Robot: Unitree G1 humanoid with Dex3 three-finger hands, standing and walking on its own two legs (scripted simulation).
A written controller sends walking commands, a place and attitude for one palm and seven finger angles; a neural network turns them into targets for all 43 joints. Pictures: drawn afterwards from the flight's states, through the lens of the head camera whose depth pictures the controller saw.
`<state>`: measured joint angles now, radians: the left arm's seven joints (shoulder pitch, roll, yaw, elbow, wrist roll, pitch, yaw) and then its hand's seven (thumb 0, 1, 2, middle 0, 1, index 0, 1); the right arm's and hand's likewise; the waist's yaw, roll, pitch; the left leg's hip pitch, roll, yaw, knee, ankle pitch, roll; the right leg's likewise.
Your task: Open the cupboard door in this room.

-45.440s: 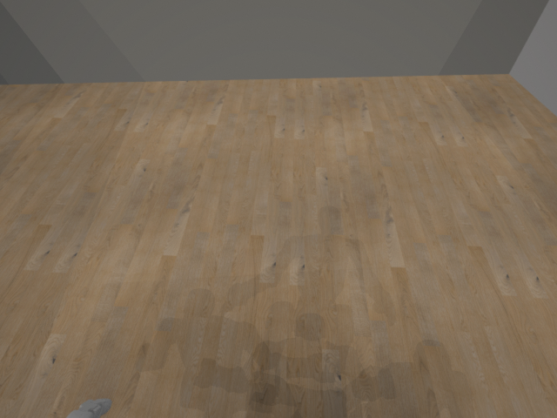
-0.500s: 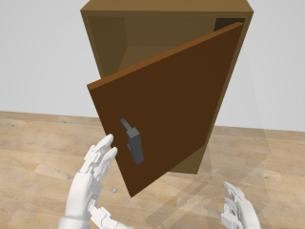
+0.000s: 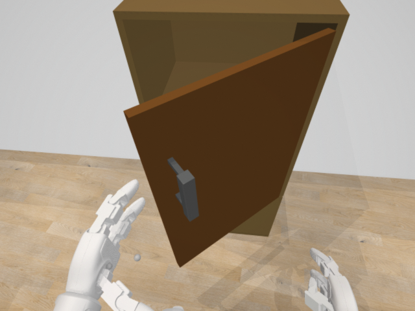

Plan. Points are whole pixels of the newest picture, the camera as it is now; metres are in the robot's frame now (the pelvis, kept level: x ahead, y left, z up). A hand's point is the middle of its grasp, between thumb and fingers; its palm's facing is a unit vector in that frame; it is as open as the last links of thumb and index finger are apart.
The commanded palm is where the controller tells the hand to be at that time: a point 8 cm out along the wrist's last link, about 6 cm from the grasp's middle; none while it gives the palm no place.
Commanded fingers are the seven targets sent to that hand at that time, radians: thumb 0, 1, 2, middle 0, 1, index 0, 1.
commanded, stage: draw the hand back to the body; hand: left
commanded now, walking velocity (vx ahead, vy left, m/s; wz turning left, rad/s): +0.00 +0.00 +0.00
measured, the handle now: (182, 189) +0.31 +0.07 +0.10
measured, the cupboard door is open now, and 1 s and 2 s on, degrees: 42 42 42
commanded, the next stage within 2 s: step back with the hand held close in 1.44 s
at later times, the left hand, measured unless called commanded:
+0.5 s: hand (74, 244) +0.19 +0.20 +0.14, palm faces +0.15 -0.96 -0.25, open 15.5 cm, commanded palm +0.15 +0.25 +0.17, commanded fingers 0.00 -0.05 0.50 -0.17 -0.30 -0.17 -0.30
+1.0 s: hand (15, 201) +0.22 +0.27 +0.20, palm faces +0.37 -0.84 -0.40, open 9.8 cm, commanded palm +0.17 +0.32 +0.22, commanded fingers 0.00 0.83 0.87 -0.20 -0.30 -0.20 -0.30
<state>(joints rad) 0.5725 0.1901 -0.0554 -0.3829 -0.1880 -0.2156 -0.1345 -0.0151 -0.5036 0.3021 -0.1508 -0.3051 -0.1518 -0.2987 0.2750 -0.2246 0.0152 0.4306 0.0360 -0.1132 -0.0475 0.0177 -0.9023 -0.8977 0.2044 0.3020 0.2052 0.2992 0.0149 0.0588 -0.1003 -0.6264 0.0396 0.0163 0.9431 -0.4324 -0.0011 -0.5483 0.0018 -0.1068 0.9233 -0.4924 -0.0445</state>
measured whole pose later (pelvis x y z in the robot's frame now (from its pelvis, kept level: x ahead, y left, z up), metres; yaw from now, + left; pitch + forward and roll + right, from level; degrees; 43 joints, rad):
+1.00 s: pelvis +0.03 +0.03 +0.05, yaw -2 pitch -3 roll -1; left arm 0.51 0.34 0.27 -0.44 -0.06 -0.04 0.12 0.00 0.49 0.73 -0.19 -0.31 -0.19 -0.30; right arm 0.19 -0.22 0.03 0.61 0.00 -0.09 -0.07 0.02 -0.90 -0.90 0.21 0.30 0.21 0.30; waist 0.07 0.05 0.01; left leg -0.13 0.00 0.08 0.44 -0.25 0.03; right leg -0.06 -0.01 -0.05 0.40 -0.27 0.00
